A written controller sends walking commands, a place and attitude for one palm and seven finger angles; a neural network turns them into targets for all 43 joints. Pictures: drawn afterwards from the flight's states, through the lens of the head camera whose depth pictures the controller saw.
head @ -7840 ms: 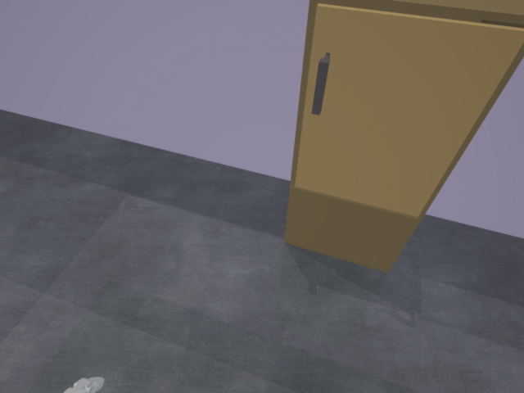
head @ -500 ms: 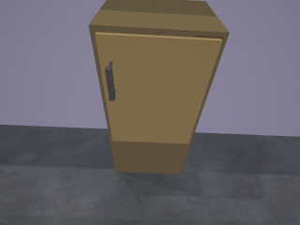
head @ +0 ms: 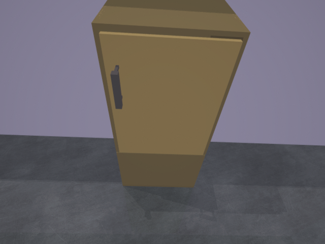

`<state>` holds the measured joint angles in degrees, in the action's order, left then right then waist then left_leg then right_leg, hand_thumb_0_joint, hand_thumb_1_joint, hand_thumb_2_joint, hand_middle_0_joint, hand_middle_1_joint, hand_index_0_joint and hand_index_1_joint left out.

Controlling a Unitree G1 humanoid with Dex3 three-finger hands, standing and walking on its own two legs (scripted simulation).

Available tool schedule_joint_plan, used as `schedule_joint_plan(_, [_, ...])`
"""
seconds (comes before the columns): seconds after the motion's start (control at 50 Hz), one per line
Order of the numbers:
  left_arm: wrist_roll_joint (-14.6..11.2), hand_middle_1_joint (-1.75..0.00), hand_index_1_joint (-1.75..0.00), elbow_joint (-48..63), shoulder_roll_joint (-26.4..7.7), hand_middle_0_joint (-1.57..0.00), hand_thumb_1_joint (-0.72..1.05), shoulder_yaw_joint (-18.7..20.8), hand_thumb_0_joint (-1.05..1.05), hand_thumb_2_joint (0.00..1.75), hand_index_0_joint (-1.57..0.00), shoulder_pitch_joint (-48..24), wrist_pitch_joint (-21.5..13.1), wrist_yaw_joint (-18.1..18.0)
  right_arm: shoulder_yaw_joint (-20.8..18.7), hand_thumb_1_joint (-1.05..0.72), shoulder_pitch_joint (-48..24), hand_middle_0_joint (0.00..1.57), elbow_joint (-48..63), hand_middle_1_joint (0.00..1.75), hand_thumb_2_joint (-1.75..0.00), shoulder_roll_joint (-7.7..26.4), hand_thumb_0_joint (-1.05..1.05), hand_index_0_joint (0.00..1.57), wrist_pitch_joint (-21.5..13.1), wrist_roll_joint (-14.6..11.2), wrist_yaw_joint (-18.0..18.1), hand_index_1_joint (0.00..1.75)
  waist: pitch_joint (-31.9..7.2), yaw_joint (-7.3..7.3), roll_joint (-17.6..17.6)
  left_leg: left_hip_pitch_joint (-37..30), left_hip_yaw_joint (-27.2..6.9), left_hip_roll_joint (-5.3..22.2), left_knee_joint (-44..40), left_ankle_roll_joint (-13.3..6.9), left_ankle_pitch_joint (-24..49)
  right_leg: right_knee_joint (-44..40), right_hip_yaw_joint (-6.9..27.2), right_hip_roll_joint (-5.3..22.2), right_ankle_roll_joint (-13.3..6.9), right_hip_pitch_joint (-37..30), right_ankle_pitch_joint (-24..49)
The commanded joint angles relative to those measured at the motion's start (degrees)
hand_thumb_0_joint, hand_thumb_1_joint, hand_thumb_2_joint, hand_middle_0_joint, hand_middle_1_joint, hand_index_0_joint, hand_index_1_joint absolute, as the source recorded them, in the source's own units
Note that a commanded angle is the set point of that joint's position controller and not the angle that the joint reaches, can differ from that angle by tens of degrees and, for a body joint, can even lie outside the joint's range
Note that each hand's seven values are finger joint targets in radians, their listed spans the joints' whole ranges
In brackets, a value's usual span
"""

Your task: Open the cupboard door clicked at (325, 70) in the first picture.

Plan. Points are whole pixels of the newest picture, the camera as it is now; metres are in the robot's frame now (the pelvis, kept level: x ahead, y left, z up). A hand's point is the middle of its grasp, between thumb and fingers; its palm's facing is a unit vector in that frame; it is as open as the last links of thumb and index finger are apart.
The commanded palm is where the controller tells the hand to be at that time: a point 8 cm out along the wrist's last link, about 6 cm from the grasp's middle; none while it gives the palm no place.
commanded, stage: shuffle to correct the standing spot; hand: left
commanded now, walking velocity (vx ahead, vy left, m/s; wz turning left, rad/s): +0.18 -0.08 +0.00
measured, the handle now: (118, 87) +0.58 +0.19 +0.07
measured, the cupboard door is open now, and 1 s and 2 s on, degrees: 0 0 0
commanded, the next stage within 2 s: come to a stop and stand still in 0.12 s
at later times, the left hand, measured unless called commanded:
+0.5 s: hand out of the picture +0.13 +0.14 -0.18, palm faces +0.04 -0.98 -0.19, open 7.3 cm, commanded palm none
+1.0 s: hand out of the picture +0.11 +0.14 -0.17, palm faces +0.02 -0.97 -0.23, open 7.4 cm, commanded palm none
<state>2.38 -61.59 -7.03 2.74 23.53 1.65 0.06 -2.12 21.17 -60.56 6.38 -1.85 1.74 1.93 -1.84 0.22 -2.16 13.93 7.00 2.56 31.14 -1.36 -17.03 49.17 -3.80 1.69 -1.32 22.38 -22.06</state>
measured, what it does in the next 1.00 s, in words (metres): steps on the spot: right foot, then left foot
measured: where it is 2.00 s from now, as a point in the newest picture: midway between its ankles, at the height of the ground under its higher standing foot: outside the picture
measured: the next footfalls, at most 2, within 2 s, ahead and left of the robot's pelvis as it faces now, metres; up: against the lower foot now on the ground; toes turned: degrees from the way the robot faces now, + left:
right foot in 0.22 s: +0.13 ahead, -0.15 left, +0.00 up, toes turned -8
left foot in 0.48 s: +0.19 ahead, +0.07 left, +0.00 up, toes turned +5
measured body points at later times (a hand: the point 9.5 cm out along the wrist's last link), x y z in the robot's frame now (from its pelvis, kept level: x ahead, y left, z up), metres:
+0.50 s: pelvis +0.10 -0.03 +0.00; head +0.13 -0.02 +0.44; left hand +0.13 +0.19 -0.16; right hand +0.14 -0.27 -0.15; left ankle +0.15 +0.07 -0.74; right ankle +0.09 -0.15 -0.73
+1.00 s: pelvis +0.07 -0.04 +0.00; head +0.11 -0.05 +0.45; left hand +0.11 +0.19 -0.15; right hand +0.15 -0.28 -0.16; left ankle +0.07 +0.07 -0.72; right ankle +0.06 -0.15 -0.73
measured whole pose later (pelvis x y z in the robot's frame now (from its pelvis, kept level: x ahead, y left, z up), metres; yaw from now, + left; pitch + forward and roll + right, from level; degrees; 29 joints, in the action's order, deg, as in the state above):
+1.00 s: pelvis +0.07 -0.04 +0.00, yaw -1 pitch -1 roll +0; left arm 1.9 -56.0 -9.2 1.2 14.5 0.9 -1.9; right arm -2.8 7.9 -57.3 10.1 3.1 0.5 1.0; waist 4.7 -0.8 1.2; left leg 17.3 2.0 1.0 40.6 1.8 -23.0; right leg 31.5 -4.1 0.7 -1.5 13.0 -17.7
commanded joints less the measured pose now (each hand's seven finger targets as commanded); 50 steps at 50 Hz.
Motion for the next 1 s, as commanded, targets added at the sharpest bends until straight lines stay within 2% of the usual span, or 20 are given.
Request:
schedule_joint_plan(0.0, [-0.4, -0.30, -0.30, 6.5, -1.7, -0.20, 0.90, 0.8, 0.00, 0.90, -0.20, -2.5, -2.0, 1.2, -1.3, -0.90, 2.2, 0.20, 1.5, 0.30, -0.90, 8.8, 0.00, 0.20, -1.5, -0.1, 0.5, 0.30, 10.6, -0.68, 8.5, 2.0, -17.2, 15.7, -24.6, -8.0, -10.5, 5.9, 2.8, 5.2, 1.2, 11.8, 6.1])
schedule_joint_plan(0.1, [-1.0, -0.30, -0.30, 7.5, -1.1, -0.20, 0.90, 0.4, 0.00, 0.90, -0.20, -6.5, -2.2, 1.1, -2.3, -0.90, 3.0, 0.20, 0.4, 0.30, -0.90, 9.7, 0.00, 0.20, -0.8, 0.3, 0.0, 0.30, 9.2, 0.74, 9.0, 2.7, -10.2, 13.5, -20.5, -7.2, -5.5, -11.2, -2.6, 2.7, 2.0, -0.3, 6.2])
schedule_joint_plan(0.16, [-1.0, -0.30, -0.30, 6.1, -3.5, -0.20, 0.90, 1.3, 0.00, 0.90, -0.20, -1.5, -2.7, 0.7, -2.2, -0.90, 2.8, 0.20, 0.2, 0.30, -0.90, 9.1, 0.00, 0.20, 0.0, 0.2, -0.3, 0.30, 6.3, -1.97, 4.3, 6.7, -8.0, 10.6, -10.7, -4.3, -6.5, -21.7, -4.1, 0.4, 1.6, -14.5, 10.1])
schedule_joint_plan(0.18, [-1.0, -0.30, -0.30, 4.6, -5.9, -0.20, 0.90, 1.8, 0.00, 0.90, -0.20, 3.1, -3.1, 0.3, -1.8, -0.90, 2.4, 0.20, 0.5, 0.30, -0.90, 7.6, 0.00, 0.20, 0.1, -0.1, -0.6, 0.30, 4.4, -4.09, -0.1, 12.1, -3.9, 6.6, -2.0, -2.3, -9.4, -24.9, 0.7, 3.7, 0.0, -22.4, 6.5])
schedule_joint_plan(0.2, [-0.8, -0.30, -0.30, 3.4, -11.4, -0.20, 0.90, 2.7, 0.00, 0.90, -0.20, 7.5, -3.8, -0.5, -0.9, -0.90, 2.7, 0.20, 2.0, 0.30, -0.90, 3.5, 0.00, 0.20, 0.0, -0.7, -1.0, 0.30, 2.2, -5.48, -13.6, 21.8, 2.3, -0.5, 13.9, 0.3, -14.4, -31.6, 17.8, 15.8, -5.0, -29.0, 0.1])
schedule_joint_plan(0.22, [-1.3, -0.30, -0.30, 3.3, -13.9, -0.20, 0.90, 3.0, 0.00, 0.90, -0.20, 9.5, -3.6, -0.9, -0.8, -0.90, -1.2, 0.20, 4.6, 0.30, -0.90, 4.5, 0.00, 0.20, 0.4, -0.6, -1.2, 0.30, 1.9, -6.46, -12.7, 24.8, -1.6, -0.5, 25.6, 0.1, -19.6, -37.2, 26.7, 21.7, -9.4, -27.0, -2.0])
schedule_joint_plan(0.24, [-1.4, -0.30, -0.30, 3.7, -12.3, -0.20, 0.90, 3.0, 0.00, 0.90, -0.20, 6.4, -3.9, -1.6, -1.2, -0.90, -1.9, 0.20, 4.6, 0.30, -0.90, 4.9, 0.00, 0.20, 0.8, -0.5, -1.2, 0.30, 1.8, -4.51, -11.8, 24.5, -4.8, 1.3, 31.2, 0.0, -14.7, -38.2, 27.7, 21.5, -10.2, -23.5, 1.4])
schedule_joint_plan(0.3, [-0.9, -0.30, -0.30, 6.9, -7.4, -0.20, 0.90, 0.9, 0.00, 0.90, -0.20, -7.1, -4.0, -2.3, -0.4, -0.90, 0.0, 0.20, 1.9, 0.30, -0.90, 3.9, 0.00, 0.20, 1.6, -0.7, -1.3, 0.30, 4.5, 1.12, -4.1, 13.0, -5.6, 3.7, 22.5, 2.0, -6.6, -33.8, 9.4, 15.5, -8.0, -10.9, 26.1])
schedule_joint_plan(0.38, [-0.9, -0.30, -0.30, 6.4, -9.8, -0.20, 0.90, 1.4, 0.00, 0.90, -0.20, -7.1, -2.7, -2.8, 0.0, -0.90, 0.4, 0.20, 1.4, 0.30, -0.90, 2.9, 0.00, 0.20, 2.5, -1.3, -0.9, 0.30, 2.9, 0.60, -3.1, 3.8, -1.7, 0.0, 4.5, 3.3, 1.2, -26.4, 4.7, 12.7, -6.8, -11.4, 40.0])
schedule_joint_plan(0.44, [-1.3, -0.30, -0.30, 7.1, -9.9, -0.20, 0.90, 1.8, 0.00, 0.90, -0.20, -6.7, -1.4, -2.7, -1.2, -0.90, 0.5, 0.20, 2.6, 0.30, -0.90, 6.8, 0.00, 0.20, 2.7, -1.0, -0.6, 0.30, 2.4, 0.76, -0.4, -3.9, -3.5, 2.3, -4.2, 2.3, 20.0, -19.7, 3.8, 10.4, -3.2, -7.6, 33.0])
schedule_joint_plan(0.5, [-1.7, -0.30, -0.30, 7.8, -6.6, -0.20, 0.90, 0.8, 0.00, 0.90, -0.20, -4.5, -0.4, -3.1, -2.0, -0.90, -4.1, 0.20, 5.1, 0.30, -0.90, 11.8, 0.00, 0.20, 2.6, -0.8, -0.1, 0.30, 0.9, -0.34, 17.9, -5.0, -14.9, 14.8, -9.0, -7.1, 50.5, -7.5, -1.5, 1.0, 2.7, -5.5, -1.3])
schedule_joint_plan(0.58, [-1.5, -0.30, -0.30, 7.5, -6.0, -0.20, 0.90, 1.0, 0.00, 0.90, -0.20, -5.5, -0.1, -2.6, -2.8, -0.90, -9.5, 0.20, 7.3, 0.30, -0.90, 13.2, 0.00, 0.20, 3.2, -0.2, 0.4, 0.30, -1.6, -0.18, 11.8, -9.5, -14.3, 16.0, -7.1, -11.8, 51.1, 4.0, 3.0, 0.0, 2.2, 0.1, -10.1])
schedule_joint_plan(0.7, [-1.1, -0.30, -0.30, 7.8, -6.3, -0.20, 0.90, 0.8, 0.00, 0.90, -0.20, -2.1, -0.5, -2.3, -3.3, -0.90, -12.3, 0.20, 8.4, 0.30, -0.90, 13.1, 0.00, 0.20, 3.7, -0.6, -0.3, 0.30, -3.9, -1.74, 7.8, -4.4, -10.4, 11.7, -2.9, -6.2, 32.7, -19.7, 0.7, 0.2, 2.7, -11.4, 7.9])
schedule_joint_plan(0.72, [-0.7, -0.30, -0.30, 8.1, -7.7, -0.20, 0.90, 0.8, 0.00, 0.90, -0.20, -1.6, -0.9, -2.4, -3.1, -0.90, -12.4, 0.20, 8.7, 0.30, -0.90, 11.3, 0.00, 0.20, 3.8, -0.9, -0.6, 0.30, -2.2, -2.10, 1.7, -1.1, -8.6, 7.7, 1.0, -3.0, 21.3, -28.1, 4.2, 2.9, 2.4, -13.1, 16.0])
schedule_joint_plan(0.74, [-0.1, -0.30, -0.30, 8.8, -12.0, -0.20, 0.90, 1.3, 0.00, 0.90, -0.20, -3.3, -1.5, -2.7, -2.7, -0.90, -11.2, 0.20, 9.6, 0.30, -0.90, 7.9, 0.00, 0.20, 3.8, -1.2, -1.0, 0.30, -0.3, -0.62, -10.1, 6.9, -3.5, 0.6, 6.6, 0.8, 5.1, -29.6, 15.5, 12.9, -1.3, -15.2, 31.1])
schedule_joint_plan(0.76, [-0.3, -0.30, -0.30, 9.3, -13.7, -0.20, 0.90, 1.3, 0.00, 0.90, -0.20, -4.3, -1.5, -2.5, -2.7, -0.90, -13.2, 0.20, 10.4, 0.30, -0.90, 7.2, 0.00, 0.20, 4.4, -1.1, -1.1, 0.30, 1.2, -1.66, -9.9, 8.7, -4.4, -2.7, 14.3, 2.2, -11.7, -30.1, 18.9, 20.3, -7.8, -11.3, 39.2])
schedule_joint_plan(0.78, [-0.1, -0.30, -0.30, 9.5, -12.6, -0.20, 0.90, 1.2, 0.00, 0.90, -0.20, -5.3, -1.7, -2.7, -2.4, -0.90, -15.3, 0.20, 10.3, 0.30, -0.90, 6.7, 0.00, 0.20, 5.2, -0.7, -0.9, 0.30, 1.5, -1.64, -8.7, 9.7, -7.8, -2.0, 21.1, 2.0, -14.4, -29.3, 18.0, 18.9, -10.0, -9.8, 41.7])
schedule_joint_plan(0.84, [-0.4, -0.30, -0.30, 9.8, -11.1, -0.20, 0.90, 0.8, 0.00, 0.90, -0.20, -8.8, -1.9, -2.8, -2.2, -0.90, -13.4, 0.20, 8.1, 0.30, -0.90, 7.1, 0.00, 0.20, 4.9, -1.0, -1.0, 0.30, 2.1, 0.19, -5.6, 11.6, -7.4, -1.4, 26.1, 2.9, -10.6, -26.0, 12.1, 14.4, -10.1, -13.5, 47.2])
schedule_joint_plan(0.92, [-0.6, -0.30, -0.30, 8.8, -12.5, -0.20, 0.90, 1.2, 0.00, 0.90, -0.20, -6.7, -1.8, -2.5, -1.4, -0.90, -13.2, 0.20, 7.1, 0.30, -0.90, 6.3, 0.00, 0.20, 4.0, -1.3, -1.1, 0.30, 1.2, -1.22, -5.9, 6.5, -5.1, -1.4, 11.3, 3.3, -8.2, -25.1, 11.2, 13.2, -9.7, -15.2, 42.7])
schedule_joint_plan(0.98, [-1.5, -0.30, -0.30, 7.7, -11.4, -0.20, 0.90, 0.9, 0.00, 0.90, -0.20, -7.8, -1.7, -2.3, -0.8, -0.90, -7.7, 0.20, 4.2, 0.30, -0.90, 6.3, 0.00, 0.20, 3.0, -1.2, -0.8, 0.30, -0.2, 0.56, -3.7, -5.3, -5.2, -0.4, -8.1, 2.6, 7.1, -22.1, 9.1, 9.6, -4.3, -11.8, 31.7])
